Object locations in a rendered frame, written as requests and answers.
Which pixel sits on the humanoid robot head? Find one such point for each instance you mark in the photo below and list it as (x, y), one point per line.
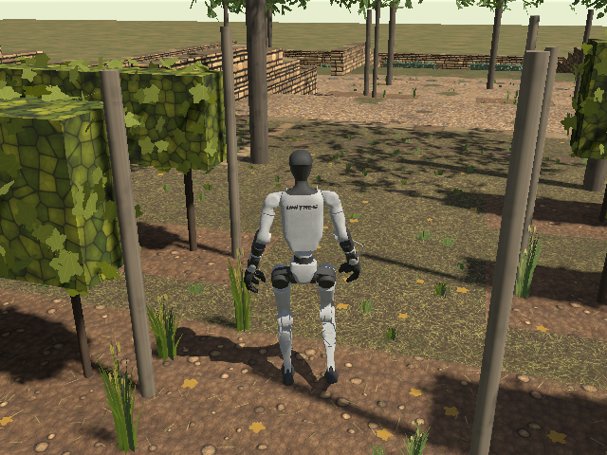
(300, 163)

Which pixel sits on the left robot foot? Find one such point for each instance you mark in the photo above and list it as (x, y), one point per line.
(288, 377)

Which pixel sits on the robot left forearm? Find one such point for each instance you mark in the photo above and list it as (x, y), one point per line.
(255, 255)

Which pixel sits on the robot right hand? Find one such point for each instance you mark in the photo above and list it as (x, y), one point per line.
(346, 267)

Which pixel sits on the right robot upper arm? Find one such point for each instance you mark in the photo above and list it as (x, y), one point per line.
(332, 200)

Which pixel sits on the robot right forearm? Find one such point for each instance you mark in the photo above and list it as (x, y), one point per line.
(349, 250)

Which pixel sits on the left robot upper arm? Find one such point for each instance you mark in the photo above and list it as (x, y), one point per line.
(272, 201)

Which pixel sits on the robot left hand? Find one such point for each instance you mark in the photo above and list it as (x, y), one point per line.
(249, 278)

